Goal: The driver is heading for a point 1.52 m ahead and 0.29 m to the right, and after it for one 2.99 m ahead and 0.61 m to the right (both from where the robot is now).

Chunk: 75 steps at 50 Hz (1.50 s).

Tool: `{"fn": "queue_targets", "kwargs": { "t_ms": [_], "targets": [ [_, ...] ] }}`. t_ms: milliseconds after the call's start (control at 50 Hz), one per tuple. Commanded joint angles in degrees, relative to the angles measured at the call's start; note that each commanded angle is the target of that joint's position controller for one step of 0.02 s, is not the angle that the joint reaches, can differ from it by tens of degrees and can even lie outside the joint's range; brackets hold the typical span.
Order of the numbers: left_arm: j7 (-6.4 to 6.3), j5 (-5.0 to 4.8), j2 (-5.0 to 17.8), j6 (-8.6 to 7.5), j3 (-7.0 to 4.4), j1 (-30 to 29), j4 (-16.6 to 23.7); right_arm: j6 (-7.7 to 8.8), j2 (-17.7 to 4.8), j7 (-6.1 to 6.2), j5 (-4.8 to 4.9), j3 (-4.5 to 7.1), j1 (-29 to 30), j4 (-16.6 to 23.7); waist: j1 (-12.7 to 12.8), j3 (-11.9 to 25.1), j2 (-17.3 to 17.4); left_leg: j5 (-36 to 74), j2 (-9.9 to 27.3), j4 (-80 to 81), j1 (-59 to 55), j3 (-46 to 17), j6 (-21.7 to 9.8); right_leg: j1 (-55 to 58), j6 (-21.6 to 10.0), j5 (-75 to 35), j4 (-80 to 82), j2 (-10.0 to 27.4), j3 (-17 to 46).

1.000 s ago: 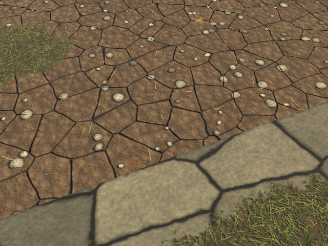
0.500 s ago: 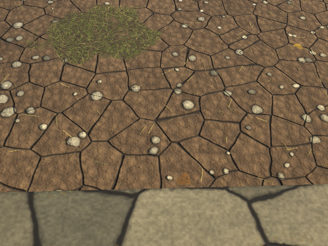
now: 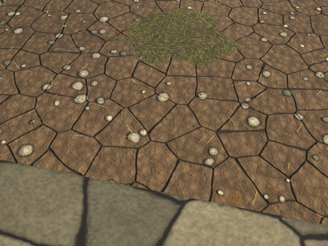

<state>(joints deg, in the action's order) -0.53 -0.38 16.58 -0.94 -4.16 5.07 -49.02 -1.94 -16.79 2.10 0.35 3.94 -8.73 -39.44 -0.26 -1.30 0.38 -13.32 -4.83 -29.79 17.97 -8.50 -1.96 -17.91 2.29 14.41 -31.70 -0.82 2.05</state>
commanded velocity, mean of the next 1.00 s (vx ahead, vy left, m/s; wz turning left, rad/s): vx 0.31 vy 0.00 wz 0.07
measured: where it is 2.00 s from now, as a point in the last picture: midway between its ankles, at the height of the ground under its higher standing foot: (175, 164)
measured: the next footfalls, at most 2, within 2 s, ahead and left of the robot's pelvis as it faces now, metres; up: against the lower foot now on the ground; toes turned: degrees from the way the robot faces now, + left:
right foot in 0.02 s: +0.04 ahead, -0.13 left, +0.00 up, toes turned +2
left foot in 0.34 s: +0.01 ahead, +0.12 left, +0.00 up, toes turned +0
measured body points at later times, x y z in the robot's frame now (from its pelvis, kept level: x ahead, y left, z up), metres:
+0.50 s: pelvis +0.05 +0.01 +0.01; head +0.06 +0.03 +0.46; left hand +0.17 +0.28 -0.11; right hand +0.09 -0.27 -0.11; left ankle -0.03 +0.12 -0.74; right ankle +0.06 -0.13 -0.68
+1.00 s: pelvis +0.28 -0.07 +0.01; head +0.30 -0.07 +0.46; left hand +0.32 +0.21 -0.11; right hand +0.42 -0.34 -0.10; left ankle +0.34 +0.11 -0.66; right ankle +0.28 -0.14 -0.74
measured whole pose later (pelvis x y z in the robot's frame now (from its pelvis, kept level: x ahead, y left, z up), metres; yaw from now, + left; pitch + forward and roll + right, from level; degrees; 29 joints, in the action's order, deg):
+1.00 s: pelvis +0.28 -0.07 +0.01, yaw +1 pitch +1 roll -1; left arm 2.0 0.2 15.1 -5.6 -2.5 17.2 -50.9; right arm 3.7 -17.2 0.9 0.7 3.6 -12.4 -44.0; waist 2.3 -1.2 2.5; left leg -10.5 7.5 -59.3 35.8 -2.4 -0.7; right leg -8.5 -4.7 9.3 -16.9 -4.1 -3.6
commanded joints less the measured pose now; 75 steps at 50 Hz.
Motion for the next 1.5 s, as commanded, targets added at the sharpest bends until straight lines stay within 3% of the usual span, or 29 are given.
{"fn": "queue_targets", "kwargs": {
  "t_ms": [20, 40, 80, 200, 260, 320, 340, 360, 380, 420, 500, 580, 720, 740, 760, 780, 820, 840, 900, 1020, 1200, 1260, 1300, 1320, 1340, 1360, 1380, 1400, 1500],
  "targets": [
    [0.4, 1.54, 8.5, -1.28, -1.59, 3.1, 2.9, 0.42, -5.6, 0.38, -0.48, 0.87, -1.9, 3.1, 0.5, 8.1, 0.2, 8.3, 8.4, -2.6, -1.8, -9.4, -3.6, 11.9, -4.4, -17.4, 12.1, 9.1, 7.0],
    [0.05, 2.15, 12.2, -0.87, -2.1, 1.1, 3.2, 1.02, -4.0, 0.07, -0.73, 0.6, -4.7, 3.4, -3.4, 6.4, -11.7, -10.3, -0.2, -8.9, 6.5, -1.4, -0.3, 14.0, -11.5, -30.2, 11.5, 17.5, 16.5],
    [-0.01, 2.44, 7.6, -1.47, -0.82, 0.7, 3.8, 1.4, -10.0, 0.2, -0.37, 2.45, -0.6, 3.5, 0.4, 5.4, -10.8, -22.0, 1.6, -24.6, 8.5, -0.5, 3.5, 9.9, -19.9, -26.8, 13.9, 22.0, 21.3],
    [-0.31, 0.18, 5.8, -0.55, -0.14, 0.4, 1.7, 0.36, -1.7, -0.21, 0.07, 0.28, -1.5, 0.5, 0.8, 4.9, -9.8, -12.2, 4.6, -14.5, 3.3, 5.8, 6.6, 9.9, -13.0, -9.3, 14.3, 11.1, 7.8],
    [-0.59, -0.43, 10.2, 0.45, -1.29, 4.0, 1.0, 1.44, -3.8, -0.89, 1.14, 0.64, 1.6, 0.9, 3.1, 1.6, -11.9, -10.7, 3.0, -3.8, -0.4, 10.3, 4.8, 7.5, -14.0, 10.5, 17.6, 12.2, 11.9],
    [-0.35, -1.18, 8.4, 0.0, -0.7, 3.9, 1.1, 2.88, -4.2, -1.0, 0.79, 0.99, -3.8, -2.1, 0.0, 1.2, -8.8, -2.7, 3.3, 8.5, -13.6, 10.4, 0.2, 0.5, -11.7, 13.6, 15.7, 11.2, 11.3],
    [0.01, -0.67, 5.4, -0.75, 0.27, 2.0, 1.8, 3.32, -5.2, -0.75, 0.76, 1.28, -8.3, -3.2, -2.3, 2.8, -6.3, -3.3, 7.6, 8.9, -21.1, 5.1, -1.8, -5.3, -9.2, 12.4, 10.3, 9.3, 8.8],
    [0.48, -0.01, 0.6, -2.0, 1.42, -0.8, 3.9, 3.61, -10.0, -0.58, 0.16, 2.59, -13.3, -4.8, -3.1, 4.1, 5.6, -11.5, 15.5, 11.0, -26.4, -7.6, -6.2, -14.9, -4.9, 11.0, -3.5, 1.4, -1.9],
    [0.55, -0.66, 3.1, -3.26, 1.1, -5.4, 6.4, 4.16, -12.9, -1.33, -0.04, 3.48, -15.7, -5.2, -5.8, 0.3, 13.1, -17.8, 24.6, 18.9, -24.0, -22.4, -12.7, -22.7, -3.8, 16.0, -11.9, -0.2, -4.1],
    [1.07, -2.2, 7.3, -4.23, -0.5, -4.7, 6.2, 6.0, -8.1, -1.23, -0.55, 2.05, -13.8, -4.8, -4.1, -5.3, 9.0, -18.3, 24.9, 21.2, -23.8, -22.4, -13.8, -30.9, -4.9, 14.9, -24.7, 4.7, 0.7],
    [2.65, -0.9, 4.6, -4.98, 0.01, -4.5, 5.4, 6.32, -6.1, -1.3, 0.04, 1.27, -12.1, -4.3, -2.9, -4.6, 6.0, -0.9, 19.2, 23.2, -22.9, -8.8, -9.9, -29.6, -4.4, 0.9, -20.9, 6.8, -1.4],
    [3.63, -0.57, 1.8, -4.72, 1.48, -8.5, 6.9, 6.14, -7.7, -1.34, 0.3, 1.72, -13.4, -4.8, -4.0, -4.2, 6.5, 5.6, 15.6, 23.4, -14.3, 0.5, -8.6, -17.2, -1.9, -9.5, -7.1, 4.0, -4.6],
    [3.4, -0.92, 7.8, -4.35, -0.36, -1.3, 6.7, 5.71, -10.1, -1.28, 0.88, 2.33, -13.7, -6.3, 2.6, -0.6, 6.9, 25.8, 18.3, 11.8, -16.1, 3.4, -5.3, -0.4, -6.7, -8.5, 1.0, 0.6, -5.6],
    [2.86, -1.04, 9.9, -4.21, -1.68, 7.9, 4.0, 5.42, -8.6, -1.09, 0.53, 1.75, -14.4, -6.3, 6.5, 5.3, 5.7, 31.7, 15.5, 0.2, -12.6, 6.2, -3.7, 11.6, -8.2, -8.0, 0.8, -0.1, -6.0],
    [2.13, -0.54, 14.1, -3.94, -2.79, 17.9, 2.3, 5.26, -5.3, -0.88, -0.88, 0.32, -15.7, -4.9, 9.6, 14.1, -2.8, 17.3, 12.0, -19.7, -1.2, 8.6, -1.3, 27.7, -11.8, -3.7, 0.7, 11.1, 7.5],
    [2.84, 0.25, 17.5, -4.0, -3.06, 20.3, 1.3, 6.44, 1.5, -1.05, 0.53, -1.33, -22.5, -3.9, 5.0, 21.5, -20.9, -18.8, 1.6, -38.0, 16.1, 5.0, 1.5, 39.2, -20.0, 16.9, 13.2, 22.6, 38.2],
    [2.86, -0.31, 9.6, -4.64, -0.82, 12.6, 2.7, 7.87, -7.9, -1.47, 2.99, 0.87, -12.4, -3.0, 5.5, 7.9, -10.1, -13.4, 7.3, -45.3, 25.4, 1.5, -0.5, 27.3, -15.8, 19.1, 18.8, 20.8, 32.6],
    [2.84, 0.04, 8.5, -4.69, -0.48, 8.9, 3.5, 8.02, -7.4, -1.19, 2.26, 0.66, -10.3, -2.8, 3.6, 4.8, -4.6, -8.1, 10.3, -43.0, 23.1, 3.0, -0.9, 20.2, -14.9, 11.2, 19.0, 18.7, 26.0],
    [2.82, 1.25, 5.7, -5.28, 0.1, 5.0, 3.9, 6.75, -4.9, -1.24, 0.92, 0.83, -11.5, -3.7, -0.3, 2.6, -5.9, -1.0, 13.9, -36.9, 16.0, 3.0, -0.6, 9.4, -14.8, 0.5, 22.7, 13.7, 15.3],
    [1.57, 0.3, 7.5, -5.59, -0.25, 9.1, 1.7, 6.15, -3.5, -1.22, -0.25, 0.36, -3.0, -1.1, 0.8, -1.7, -2.4, 11.4, 14.4, -21.8, 23.0, 4.6, 2.7, 9.7, -15.8, -10.7, 26.6, 12.5, 6.7],
    [0.71, -0.68, 9.3, -3.07, -0.5, 18.2, -1.7, 8.01, -1.9, -4.38, 0.76, -1.08, 12.3, 4.0, 5.7, -4.4, -2.7, 16.7, 9.6, -0.4, 21.9, 8.2, 0.8, 21.1, -13.8, -18.2, 22.1, 14.5, 2.4],
    [0.3, -0.75, 10.7, -2.25, -1.03, 17.0, -1.7, 8.11, -4.5, -4.9, 0.7, -0.22, 8.5, 3.7, 2.2, -0.9, -5.0, 9.8, 7.0, 1.3, 14.8, 9.6, -1.8, 25.2, -12.1, -34.1, 15.3, 15.6, 2.1],
    [0.02, -0.29, 9.9, -1.66, -0.53, 15.3, -0.9, 7.96, -8.9, -4.08, 0.47, 2.09, -6.7, -0.5, -5.9, 9.5, -4.7, 11.4, 5.3, 2.1, -8.1, 11.2, -5.3, 19.6, -9.3, -44.7, -3.4, 11.3, -1.5],
    [-0.11, 1.35, 6.5, -1.92, 0.89, 16.4, 0.7, 7.49, -13.3, -3.27, -0.2, 3.12, -16.9, -2.2, -8.5, 18.9, 3.3, 12.8, 17.4, -0.7, -26.7, -2.8, -9.0, 6.2, -7.4, -24.6, -22.5, 7.3, -3.8],
    [0.67, 0.26, -0.1, -3.37, 2.6, 24.2, 0.9, 7.54, -15.3, -3.82, -0.43, 3.27, -17.1, -3.2, -3.1, 25.1, 17.8, -1.2, 28.2, 7.4, -42.6, -31.5, -18.0, -15.8, -4.7, 17.7, -39.2, -3.5, 0.6],
    [1.04, -1.44, 7.1, -4.48, 1.14, 18.9, 0.4, 7.58, -8.9, -3.73, 0.02, 1.82, -15.8, -2.4, -6.2, 20.6, 10.0, -7.5, 26.8, 11.3, -39.8, -30.8, -15.2, -22.3, -5.5, 18.4, -44.2, -0.3, 6.8],
    [1.23, -2.8, 9.1, -5.07, 0.42, 13.4, 2.3, 7.64, -7.0, -3.43, -0.11, 1.13, -11.7, -1.9, -5.8, 11.9, 7.0, -4.2, 25.2, 12.6, -31.8, -21.0, -12.7, -24.8, -6.1, 13.1, -43.6, 2.3, 5.4],
    [0.92, -2.52, 8.3, -5.13, 0.55, 11.0, 2.7, 7.73, -6.2, -3.38, -0.39, 0.8, -8.0, -1.6, -3.9, 7.6, 1.9, 2.1, 23.2, 14.3, -23.5, -14.5, -11.4, -22.6, -5.7, 7.9, -40.9, 5.2, 4.1],
    [0.55, -1.58, 4.1, -1.78, 0.29, 13.3, 1.9, 9.54, -4.3, -3.47, -1.09, 0.67, -3.5, -3.4, 1.2, 1.2, 3.5, 12.7, 19.0, 22.3, -8.7, 1.6, -10.3, -16.5, -3.1, -0.8, -33.3, 8.8, 4.9]
  ]
}}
